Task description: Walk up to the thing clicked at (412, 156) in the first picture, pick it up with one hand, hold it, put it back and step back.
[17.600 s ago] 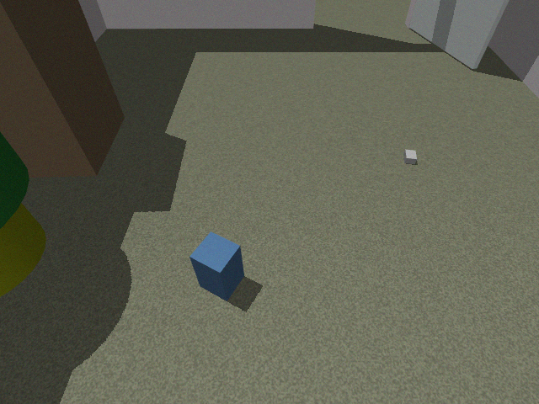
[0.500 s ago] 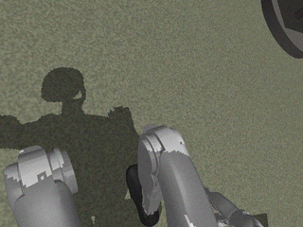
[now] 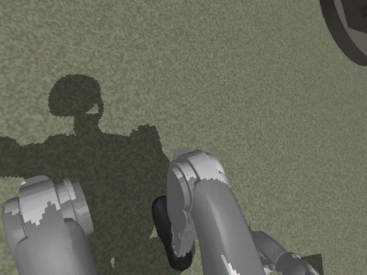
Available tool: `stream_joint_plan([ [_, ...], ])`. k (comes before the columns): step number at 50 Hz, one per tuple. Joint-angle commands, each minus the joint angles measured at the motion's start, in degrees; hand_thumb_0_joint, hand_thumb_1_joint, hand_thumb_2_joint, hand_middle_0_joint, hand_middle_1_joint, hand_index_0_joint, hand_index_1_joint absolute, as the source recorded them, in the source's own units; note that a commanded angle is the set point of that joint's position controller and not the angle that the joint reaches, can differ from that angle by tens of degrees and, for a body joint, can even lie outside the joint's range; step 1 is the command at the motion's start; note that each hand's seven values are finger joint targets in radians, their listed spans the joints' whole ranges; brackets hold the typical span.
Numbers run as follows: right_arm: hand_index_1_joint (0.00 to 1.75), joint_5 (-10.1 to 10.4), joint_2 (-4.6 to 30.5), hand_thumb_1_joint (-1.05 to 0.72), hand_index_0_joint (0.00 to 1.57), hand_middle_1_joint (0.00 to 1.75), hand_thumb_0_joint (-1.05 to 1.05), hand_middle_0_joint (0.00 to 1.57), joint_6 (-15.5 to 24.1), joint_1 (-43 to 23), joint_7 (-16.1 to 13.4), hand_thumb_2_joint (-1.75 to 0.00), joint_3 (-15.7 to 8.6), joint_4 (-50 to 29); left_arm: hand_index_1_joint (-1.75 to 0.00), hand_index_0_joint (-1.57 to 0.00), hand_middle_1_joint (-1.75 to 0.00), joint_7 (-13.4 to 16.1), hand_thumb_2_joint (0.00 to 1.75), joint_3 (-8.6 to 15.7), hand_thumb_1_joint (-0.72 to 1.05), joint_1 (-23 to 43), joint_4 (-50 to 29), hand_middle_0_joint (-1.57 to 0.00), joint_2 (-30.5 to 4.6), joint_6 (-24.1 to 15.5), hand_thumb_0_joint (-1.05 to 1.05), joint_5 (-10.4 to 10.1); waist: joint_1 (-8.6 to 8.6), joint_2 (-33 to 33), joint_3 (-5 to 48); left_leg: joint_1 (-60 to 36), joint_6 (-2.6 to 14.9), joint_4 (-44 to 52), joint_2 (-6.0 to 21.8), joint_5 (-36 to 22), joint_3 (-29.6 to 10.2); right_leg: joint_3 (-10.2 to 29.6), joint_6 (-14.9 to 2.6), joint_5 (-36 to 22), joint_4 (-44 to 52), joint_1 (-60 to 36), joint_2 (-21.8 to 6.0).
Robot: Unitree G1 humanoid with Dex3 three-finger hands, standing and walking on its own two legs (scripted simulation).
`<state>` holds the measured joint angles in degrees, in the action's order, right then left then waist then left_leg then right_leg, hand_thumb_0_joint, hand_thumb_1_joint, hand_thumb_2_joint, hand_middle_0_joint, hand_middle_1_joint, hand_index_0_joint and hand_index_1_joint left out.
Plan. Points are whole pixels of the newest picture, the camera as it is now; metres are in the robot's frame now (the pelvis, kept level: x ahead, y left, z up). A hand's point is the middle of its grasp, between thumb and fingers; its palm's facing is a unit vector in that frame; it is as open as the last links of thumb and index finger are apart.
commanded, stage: close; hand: left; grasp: from above
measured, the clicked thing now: out of the picture +0.39 +0.40 -0.27
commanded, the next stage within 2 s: settle in 1.06 s
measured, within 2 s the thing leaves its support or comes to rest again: leaves its support in 1.44 s
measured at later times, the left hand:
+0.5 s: hand out of the picture +0.38 +0.39 -0.23, palm faces -0.44 -0.17 -0.88, open 8.5 cm
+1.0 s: hand out of the picture +0.38 +0.39 -0.23, palm faces -0.43 -0.15 -0.89, open 8.2 cm
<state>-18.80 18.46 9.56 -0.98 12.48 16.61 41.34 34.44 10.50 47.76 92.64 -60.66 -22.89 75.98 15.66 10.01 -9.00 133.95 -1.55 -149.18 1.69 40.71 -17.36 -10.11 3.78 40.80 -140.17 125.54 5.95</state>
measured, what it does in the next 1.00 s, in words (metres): stands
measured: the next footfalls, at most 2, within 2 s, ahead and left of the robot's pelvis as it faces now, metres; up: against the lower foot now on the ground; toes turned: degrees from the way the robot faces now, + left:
none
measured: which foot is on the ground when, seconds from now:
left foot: down 0.00-1.00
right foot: down 0.00-1.00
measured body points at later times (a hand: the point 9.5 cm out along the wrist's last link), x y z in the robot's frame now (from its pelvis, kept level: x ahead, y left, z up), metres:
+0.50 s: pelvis +0.00 +0.00 +0.00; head +0.24 +0.15 +0.35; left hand +0.40 +0.40 -0.18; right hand +0.11 -0.26 -0.07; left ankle +0.07 +0.13 -0.26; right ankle +0.11 -0.12 -0.25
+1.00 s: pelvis +0.00 +0.00 +0.00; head +0.24 +0.15 +0.35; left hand +0.40 +0.39 -0.18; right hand +0.12 -0.26 -0.07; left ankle +0.07 +0.13 -0.26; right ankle +0.11 -0.12 -0.25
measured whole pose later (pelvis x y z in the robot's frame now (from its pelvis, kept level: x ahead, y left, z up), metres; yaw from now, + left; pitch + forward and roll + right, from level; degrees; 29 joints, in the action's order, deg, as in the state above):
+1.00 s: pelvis +0.00 +0.00 +0.00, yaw +0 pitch +23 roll -14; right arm -18.2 18.8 10.1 -0.7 12.0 16.6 40.9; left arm 34.6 9.4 49.5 94.6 -61.0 -21.1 75.7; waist 16.2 9.8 -8.0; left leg 134.4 -1.3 -149.4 1.9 40.2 -17.1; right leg -9.9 3.9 40.2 -140.3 126.2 6.1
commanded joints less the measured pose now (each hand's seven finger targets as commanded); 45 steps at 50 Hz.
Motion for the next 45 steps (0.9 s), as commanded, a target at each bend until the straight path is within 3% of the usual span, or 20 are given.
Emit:
stream_joint_plan([
  [1, 0.30, -0.09, 18.43, -0.88, 0.20, 0.30, 0.00, 0.20, 0.27, 7.39, -1.03, -0.90, -5.65, 0.77, -0.51, -0.59, -0.53, 4.21, 0.50, 0.51, 0.14, 11.70, -6.32, -0.57, -14.72, 0.00, 0.00, -0.82, 1.43, -30.51, 35.66, -27.77, 1.51, 14.68, 1.87, -11.97, 8.10, -6.03, -4.61, -14.81, 11.83, -15.27, 1.30],
  [3, 0.30, -0.14, 18.42, -0.88, 0.20, 0.30, 0.00, 0.20, 0.48, 7.35, -1.01, -0.90, -5.80, 0.95, -0.51, -0.60, -0.52, 4.63, 0.49, 0.22, 0.15, 11.87, -6.46, -0.58, -14.76, 0.95, 0.00, -0.19, 1.10, -30.19, 36.57, -28.35, 1.57, 14.73, 2.00, -12.15, 8.07, -5.78, -4.68, -14.90, 11.94, -14.79, 1.49],
  [6, 0.30, 0.21, 18.39, -0.88, 0.20, 0.30, 0.00, 0.20, 0.66, 7.60, -1.05, -0.90, -6.09, 1.49, -0.47, -0.64, -0.48, 5.27, 0.47, 1.06, 0.21, 11.59, -5.37, -0.63, -14.75, 1.95, 0.00, -1.20, 0.70, -29.19, 36.31, -26.81, 1.65, 15.01, 1.87, -11.60, 8.15, -5.88, -4.72, -14.37, 12.05, -14.45, 1.47],
  [7, 0.30, 0.22, 18.38, -0.88, 0.20, 0.30, 0.00, 0.20, 0.81, 7.47, -1.05, -0.90, -6.17, 1.26, -0.47, -0.65, -0.48, 4.97, 0.46, -0.03, 0.22, 11.90, -4.80, -0.64, -14.21, 2.44, 0.00, -0.83, 0.98, -29.54, 35.89, -26.46, 1.69, 14.78, 1.96, -10.75, 8.26, -5.62, -4.75, -13.73, 12.04, -14.15, 1.48],
  [11, 0.30, 0.87, 18.51, -0.88, 0.20, 0.30, 0.00, 0.20, 1.37, 7.33, -1.12, -0.90, -6.27, 0.22, -0.43, -0.71, -0.45, 3.69, 0.41, -0.23, 0.29, 13.24, -3.92, -0.70, -14.67, 3.58, 0.00, -1.15, 1.08, -29.99, 35.32, -26.36, 1.75, 14.80, 1.87, -9.56, 8.22, -5.40, -4.85, -12.94, 11.61, -13.24, 1.21],
  [15, 0.30, 1.17, 18.56, -0.89, 0.20, 0.30, 0.00, 0.20, 1.46, 8.13, -1.16, -0.90, -6.32, -0.11, -0.42, -0.74, -0.44, 2.22, 0.40, 1.66, 0.32, 11.26, -2.21, -0.72, -16.14, 3.69, 0.00, -1.62, 1.05, -28.89, 35.10, -26.18, 1.86, 14.57, 1.97, -10.92, 8.08, -5.40, -4.57, -14.40, 11.45, -14.48, 1.19],
  [18, 0.30, 1.20, 18.93, -0.89, 0.20, 0.30, 0.00, 0.20, 1.23, 8.28, -1.29, -0.90, -6.40, -0.99, -0.40, -0.78, -0.42, 0.98, 0.36, 1.14, 0.36, 12.20, -3.85, -0.75, -15.16, 2.85, 0.00, -2.55, 1.91, -28.45, 35.28, -26.25, 1.93, 14.96, 1.84, -11.17, 7.87, -5.90, -4.38, -14.70, 11.92, -14.84, 1.14],
  [19, 0.30, 1.36, 18.91, -0.89, 0.20, 0.30, 0.00, 0.20, 1.09, 7.70, -1.38, -0.90, -6.33, -1.09, -0.41, -0.79, -0.43, 0.94, 0.39, 1.26, 0.38, 12.35, -4.05, -0.77, -15.19, 2.40, 0.00, -2.86, 1.44, -29.12, 35.48, -26.45, 1.69, 15.75, 1.85, -10.71, 7.68, -6.05, -4.60, -13.97, 12.03, -14.99, 1.16],
  [22, 0.30, 1.28, 18.48, -0.88, 0.20, 0.30, 0.00, 0.20, 0.75, 8.06, -1.30, -0.90, -5.98, -1.12, -0.42, -0.84, -0.45, 0.56, 0.40, 1.66, 0.45, 10.41, -3.04, -0.82, -16.33, 1.63, 0.00, -1.62, 1.13, -30.09, 35.48, -27.78, 1.36, 15.79, 1.98, -11.69, 7.46, -6.46, -4.68, -14.50, 10.74, -14.56, 1.14],
  [26, 0.30, 0.99, 18.59, -0.88, 0.20, 0.30, 0.00, 0.20, 0.42, 7.77, -1.30, -0.90, -5.96, -1.21, -0.40, -0.91, -0.42, 0.73, 0.41, 0.55, 0.54, 10.92, -2.76, -0.89, -14.13, 0.71, 0.00, -2.07, 1.95, -29.25, 34.59, -27.24, 1.62, 15.09, 1.85, -11.67, 7.71, -6.46, -4.40, -14.84, 11.28, -14.36, 1.13],
  [30, 0.30, 0.84, 18.96, -0.89, 0.20, 0.30, 0.00, 0.20, 0.45, 7.57, -1.43, -0.90, -5.70, -1.24, -0.37, -0.95, -0.38, 1.25, 0.39, -0.10, 0.59, 12.19, -4.45, -0.94, -14.60, 0.30, 0.00, -1.89, 2.00, -29.09, 34.41, -26.95, 1.66, 15.18, 1.95, -11.25, 7.62, -6.37, -4.42, -14.30, 11.82, -14.47, 1.30],
  [31, 0.30, 0.77, 18.21, -0.88, 0.20, 0.30, 0.00, 0.20, 0.36, 7.52, -1.53, -0.90, -5.15, -1.00, -0.37, -0.95, -0.38, 1.65, 0.39, 1.08, 0.60, 10.53, -2.67, -0.94, -15.55, 0.59, 0.00, -1.69, 1.37, -28.41, 34.90, -26.89, 1.75, 14.96, 2.02, -11.17, 7.61, -6.04, -4.49, -14.23, 12.03, -15.07, 1.38],
  [32, 0.30, 0.66, 18.82, -0.88, 0.20, 0.30, 0.00, 0.20, 0.28, 7.35, -1.58, -0.90, -5.46, -1.15, -0.35, -0.97, -0.36, 1.76, 0.40, 0.10, 0.61, 11.12, -4.08, -0.96, -14.89, 0.40, 0.00, -1.76, 1.58, -28.50, 35.30, -26.60, 1.80, 14.83, 1.96, -11.02, 7.75, -5.95, -4.40, -14.12, 12.21, -15.22, 1.41],
  [35, 0.30, 0.59, 18.67, -0.88, 0.20, 0.30, 0.00, 0.20, 0.30, 8.00, -1.69, -0.90, -5.39, -0.77, -0.34, -0.99, -0.35, 2.13, 0.40, 0.92, 0.64, 11.66, -4.22, -0.98, -16.00, 0.80, 0.00, -1.49, 1.50, -28.75, 35.90, -27.04, 1.79, 14.79, 2.08, -11.32, 7.63, -5.83, -4.43, -14.47, 12.21, -15.40, 1.47],
  [39, 0.30, 0.56, 18.40, -0.88, 0.20, 0.30, 0.00, 0.20, 0.61, 7.37, -1.59, -0.90, -5.51, -0.55, -0.32, -1.02, -0.34, 2.23, 0.38, -0.66, 0.68, 12.17, -3.22, -1.01, -13.67, 1.30, 0.00, -1.67, 1.57, -29.54, 34.97, -27.05, 1.46, 15.22, 2.04, -10.37, 7.58, -6.23, -4.69, -13.43, 11.56, -13.83, 1.50],
  [40, 0.30, 0.66, 18.94, -0.88, 0.20, 0.30, 0.00, 0.20, 0.57, 8.12, -1.48, -0.90, -5.43, -0.51, -0.32, -1.04, -0.33, 2.27, 0.38, -0.10, 0.70, 13.28, -4.20, -1.03, -14.66, 1.11, 0.00, -1.60, 2.23, -29.60, 34.20, -27.34, 1.48, 15.59, 1.83, -10.61, 7.39, -6.99, -4.53, -13.80, 11.17, -13.30, 1.32],
  [45, 0.30, 0.85, 18.63, -0.89, 0.20, 0.30, 0.00, 0.20, 0.65, 7.92, -1.51, -0.90, -5.41, -0.90, -0.28, -1.08, -0.28, 2.24, 0.37, 0.33, 0.74, 12.28, -3.24, -1.08, -15.69, 1.65, 0.00, -1.05, 1.65, -29.08, 34.63, -26.62, 1.69, 15.16, 1.84, -10.76, 7.82, -6.11, -4.52, -13.99, 11.56, -14.18, 1.19],
])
